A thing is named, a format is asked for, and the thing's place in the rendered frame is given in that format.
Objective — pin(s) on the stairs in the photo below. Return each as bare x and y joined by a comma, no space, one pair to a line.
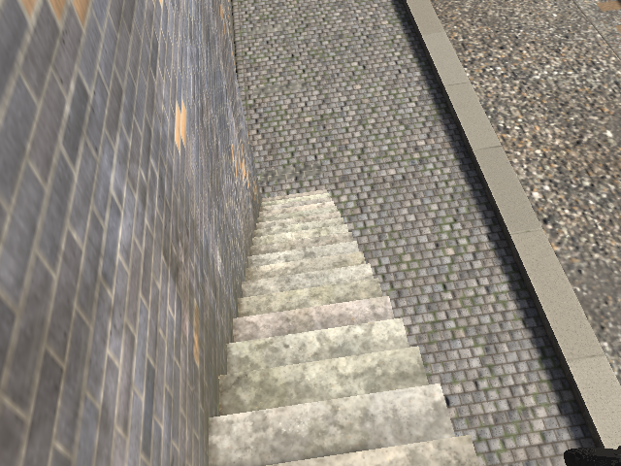
320,372

